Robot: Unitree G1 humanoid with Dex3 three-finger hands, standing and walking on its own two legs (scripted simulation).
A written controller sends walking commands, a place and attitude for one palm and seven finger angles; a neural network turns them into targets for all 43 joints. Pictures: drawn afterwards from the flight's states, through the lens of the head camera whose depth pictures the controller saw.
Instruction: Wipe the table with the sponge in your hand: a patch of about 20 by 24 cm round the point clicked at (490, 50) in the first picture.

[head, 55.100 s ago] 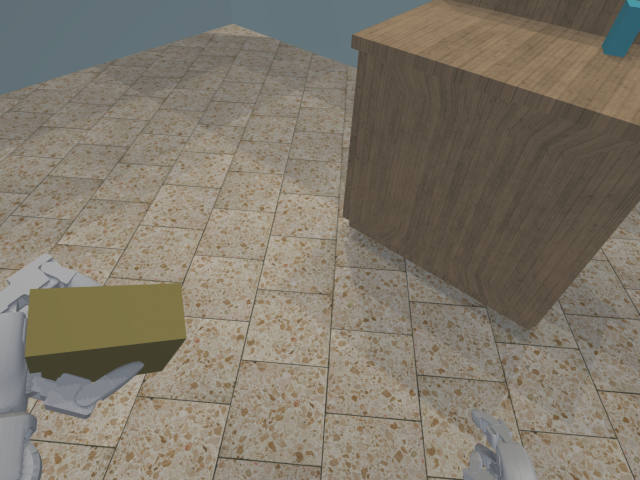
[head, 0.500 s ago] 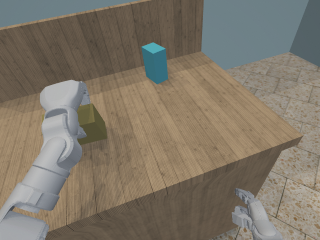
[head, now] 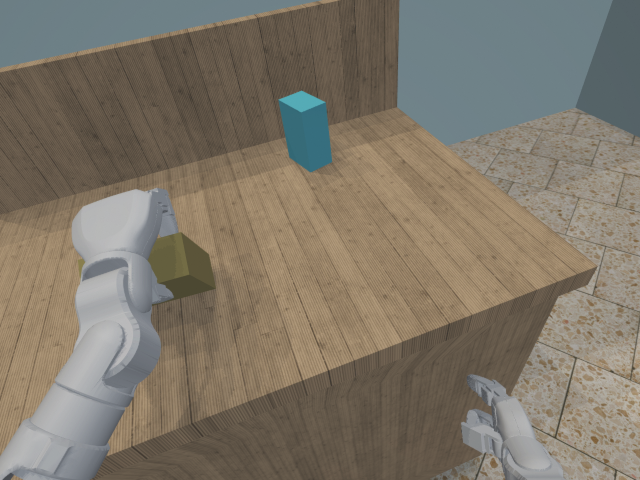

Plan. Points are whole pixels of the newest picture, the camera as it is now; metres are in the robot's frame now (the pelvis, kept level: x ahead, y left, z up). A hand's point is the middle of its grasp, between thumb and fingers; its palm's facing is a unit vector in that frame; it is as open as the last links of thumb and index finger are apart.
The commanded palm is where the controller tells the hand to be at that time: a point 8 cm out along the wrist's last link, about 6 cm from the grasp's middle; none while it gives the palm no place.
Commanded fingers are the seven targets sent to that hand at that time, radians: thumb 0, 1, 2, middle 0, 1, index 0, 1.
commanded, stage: wipe back along the middle lane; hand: left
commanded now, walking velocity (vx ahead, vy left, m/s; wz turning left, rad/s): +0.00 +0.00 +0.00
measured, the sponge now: (160, 278) +0.32 +0.26 +0.11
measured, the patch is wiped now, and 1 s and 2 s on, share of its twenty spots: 0.40 0.45 0.45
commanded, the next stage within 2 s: slide across to the third lane in 0.72 s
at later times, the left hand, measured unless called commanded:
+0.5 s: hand (153, 278) +0.27 +0.22 +0.17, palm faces +0.32 -0.15 -0.93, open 9.3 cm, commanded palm +0.22 +0.20 +0.20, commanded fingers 0.00 0.10 1.30 -1.20 -1.60 -1.20 -1.60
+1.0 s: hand (169, 302) +0.24 +0.18 +0.18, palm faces +0.39 -0.26 -0.88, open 9.3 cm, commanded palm +0.19 +0.17 +0.21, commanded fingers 0.00 0.10 1.30 -1.20 -1.60 -1.20 -1.60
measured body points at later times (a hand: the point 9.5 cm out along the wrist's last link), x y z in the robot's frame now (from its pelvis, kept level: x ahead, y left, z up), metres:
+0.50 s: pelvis +0.01 +0.01 +0.00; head -0.01 -0.04 +0.45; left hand +0.25 +0.23 +0.22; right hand +0.25 -0.19 -0.08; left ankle +0.00 +0.11 -0.74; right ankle -0.02 -0.09 -0.74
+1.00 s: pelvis +0.00 -0.01 +0.00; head -0.03 -0.06 +0.44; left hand +0.21 +0.19 +0.23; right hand +0.25 -0.19 -0.07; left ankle +0.00 +0.11 -0.74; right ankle -0.02 -0.10 -0.74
